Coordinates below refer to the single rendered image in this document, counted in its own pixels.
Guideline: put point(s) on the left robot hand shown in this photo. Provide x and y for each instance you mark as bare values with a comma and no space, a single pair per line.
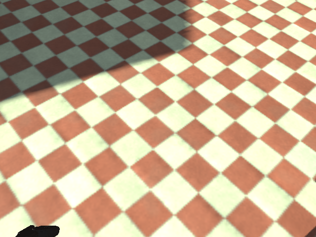
39,231

